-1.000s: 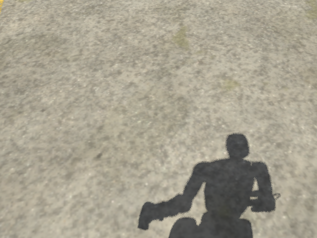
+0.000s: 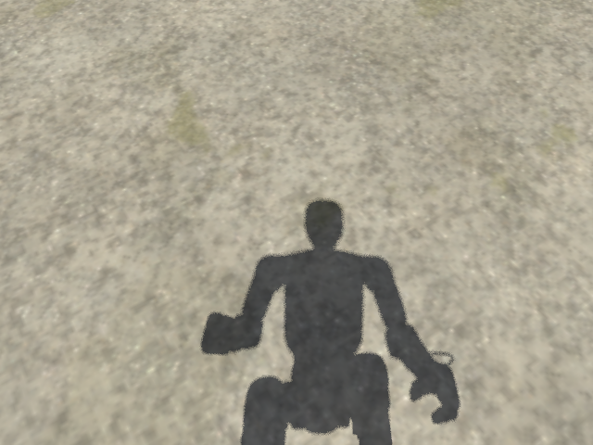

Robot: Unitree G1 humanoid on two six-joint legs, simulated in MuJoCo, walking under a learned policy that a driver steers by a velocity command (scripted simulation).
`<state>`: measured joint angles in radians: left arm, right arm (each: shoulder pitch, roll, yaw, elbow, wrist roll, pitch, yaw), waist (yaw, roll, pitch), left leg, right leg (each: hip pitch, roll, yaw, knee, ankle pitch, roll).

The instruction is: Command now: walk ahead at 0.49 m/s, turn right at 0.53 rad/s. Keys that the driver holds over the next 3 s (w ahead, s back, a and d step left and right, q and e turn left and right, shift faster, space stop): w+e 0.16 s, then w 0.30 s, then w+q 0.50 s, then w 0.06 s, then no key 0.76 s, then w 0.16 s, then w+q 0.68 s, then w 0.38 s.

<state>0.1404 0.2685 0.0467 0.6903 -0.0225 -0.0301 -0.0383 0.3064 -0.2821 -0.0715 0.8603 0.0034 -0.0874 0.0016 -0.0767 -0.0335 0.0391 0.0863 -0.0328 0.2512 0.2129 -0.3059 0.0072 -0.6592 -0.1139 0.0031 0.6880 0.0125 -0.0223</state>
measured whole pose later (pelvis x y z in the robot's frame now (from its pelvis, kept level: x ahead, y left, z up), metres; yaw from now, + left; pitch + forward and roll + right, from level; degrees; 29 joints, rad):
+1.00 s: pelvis +0.58 -0.03 +0.01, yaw +2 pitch +2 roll +0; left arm 0.07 0.28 0.04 0.65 0.01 -0.09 0.00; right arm 0.35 -0.28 -0.05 0.79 0.02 -0.05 -0.01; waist -0.08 -0.03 0.03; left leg -0.12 -0.11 -0.15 0.33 -0.23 0.08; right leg -0.63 -0.05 0.11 0.60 0.02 0.06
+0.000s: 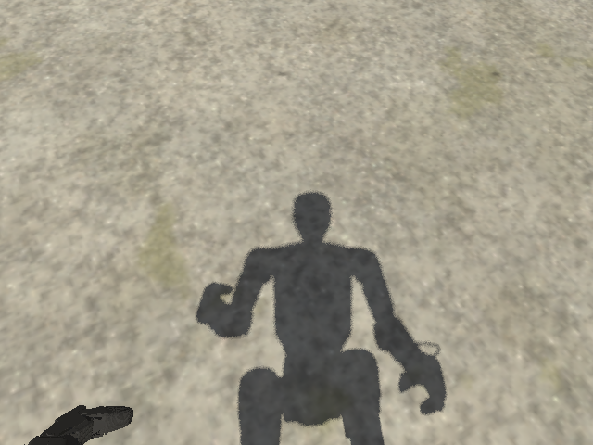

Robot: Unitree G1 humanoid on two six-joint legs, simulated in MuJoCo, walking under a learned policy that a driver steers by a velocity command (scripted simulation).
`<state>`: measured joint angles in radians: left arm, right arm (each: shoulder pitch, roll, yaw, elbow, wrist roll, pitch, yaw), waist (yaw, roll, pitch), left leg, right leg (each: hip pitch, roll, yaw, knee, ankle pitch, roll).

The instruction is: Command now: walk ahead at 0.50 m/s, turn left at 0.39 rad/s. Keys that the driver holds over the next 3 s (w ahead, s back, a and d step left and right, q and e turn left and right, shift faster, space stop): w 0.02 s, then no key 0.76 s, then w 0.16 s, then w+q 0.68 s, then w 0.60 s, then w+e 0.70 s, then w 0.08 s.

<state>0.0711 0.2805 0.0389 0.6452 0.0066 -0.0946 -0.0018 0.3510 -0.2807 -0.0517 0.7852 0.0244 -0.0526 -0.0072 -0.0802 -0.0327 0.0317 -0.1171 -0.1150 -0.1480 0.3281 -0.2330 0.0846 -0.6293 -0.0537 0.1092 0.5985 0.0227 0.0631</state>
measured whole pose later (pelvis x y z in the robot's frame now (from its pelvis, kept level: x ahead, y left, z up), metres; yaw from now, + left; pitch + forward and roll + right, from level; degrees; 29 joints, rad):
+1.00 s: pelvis +0.25 -0.02 -0.02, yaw +6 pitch +0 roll -1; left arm 0.25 0.25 0.03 0.94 -0.02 -0.06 0.00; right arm 0.30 -0.24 -0.04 0.88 0.02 -0.05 -0.02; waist 0.00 0.01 -0.01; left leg -0.24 0.00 -0.07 0.67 -0.42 0.04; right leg -0.23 0.02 0.00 0.63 -0.40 -0.03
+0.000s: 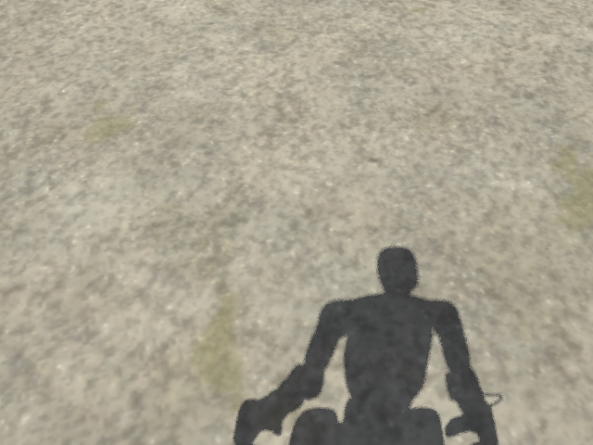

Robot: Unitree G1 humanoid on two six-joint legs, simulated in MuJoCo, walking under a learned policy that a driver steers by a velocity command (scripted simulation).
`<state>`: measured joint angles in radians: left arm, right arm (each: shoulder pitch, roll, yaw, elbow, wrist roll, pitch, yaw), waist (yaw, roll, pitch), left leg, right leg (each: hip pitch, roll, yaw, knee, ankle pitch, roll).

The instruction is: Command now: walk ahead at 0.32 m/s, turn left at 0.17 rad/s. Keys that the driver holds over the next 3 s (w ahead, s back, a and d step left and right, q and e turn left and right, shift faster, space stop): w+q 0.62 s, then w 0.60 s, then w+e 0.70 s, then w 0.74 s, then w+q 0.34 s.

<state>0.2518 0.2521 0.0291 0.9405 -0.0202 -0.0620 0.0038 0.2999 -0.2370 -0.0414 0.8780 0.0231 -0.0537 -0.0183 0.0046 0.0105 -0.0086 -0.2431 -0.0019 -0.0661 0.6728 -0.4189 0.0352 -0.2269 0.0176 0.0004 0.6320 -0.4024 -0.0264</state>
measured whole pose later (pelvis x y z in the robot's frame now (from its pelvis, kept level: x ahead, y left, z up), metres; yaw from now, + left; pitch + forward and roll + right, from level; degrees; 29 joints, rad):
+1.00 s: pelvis +0.49 +0.16 +0.02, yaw +24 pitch +1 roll -2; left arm 0.31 0.26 0.05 0.88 0.00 -0.10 -0.02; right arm 0.23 -0.29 -0.05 0.75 0.01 -0.07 -0.01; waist 0.04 0.04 0.03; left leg -0.57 0.07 -0.06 1.03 -0.30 0.01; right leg -0.17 0.07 -0.02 0.30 -0.16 -0.06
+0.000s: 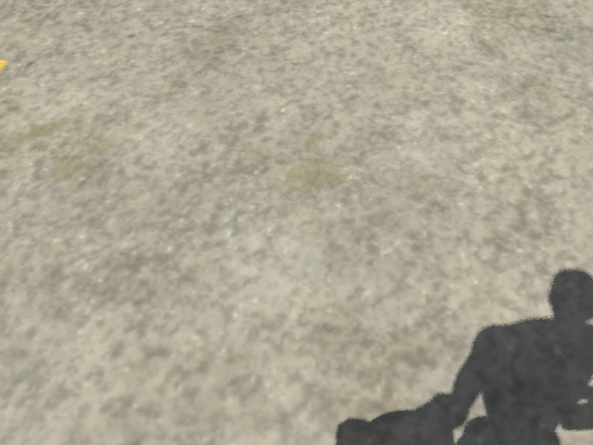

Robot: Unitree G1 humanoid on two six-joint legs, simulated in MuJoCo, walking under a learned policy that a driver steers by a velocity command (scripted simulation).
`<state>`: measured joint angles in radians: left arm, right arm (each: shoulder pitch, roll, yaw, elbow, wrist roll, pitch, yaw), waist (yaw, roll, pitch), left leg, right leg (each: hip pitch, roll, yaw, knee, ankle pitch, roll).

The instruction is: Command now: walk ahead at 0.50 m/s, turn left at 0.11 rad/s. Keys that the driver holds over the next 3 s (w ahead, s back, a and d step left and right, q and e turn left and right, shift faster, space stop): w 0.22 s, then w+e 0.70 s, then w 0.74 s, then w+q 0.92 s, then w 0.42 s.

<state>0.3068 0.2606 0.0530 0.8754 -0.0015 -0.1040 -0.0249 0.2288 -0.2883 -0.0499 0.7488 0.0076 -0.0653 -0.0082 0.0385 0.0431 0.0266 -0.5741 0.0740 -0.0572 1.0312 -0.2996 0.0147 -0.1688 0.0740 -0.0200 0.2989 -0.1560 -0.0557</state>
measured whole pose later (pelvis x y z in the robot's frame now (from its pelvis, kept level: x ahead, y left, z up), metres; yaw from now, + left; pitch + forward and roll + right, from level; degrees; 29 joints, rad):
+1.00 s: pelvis +0.55 -0.03 +0.00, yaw -23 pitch +1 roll +0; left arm 0.27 0.28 0.07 0.73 -0.01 -0.05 -0.02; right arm 0.17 -0.30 -0.05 0.77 0.00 -0.11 0.00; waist 0.02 0.02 0.05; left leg -0.54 0.10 -0.05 1.11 -0.32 -0.02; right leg -0.25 0.11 0.02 0.40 -0.17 -0.11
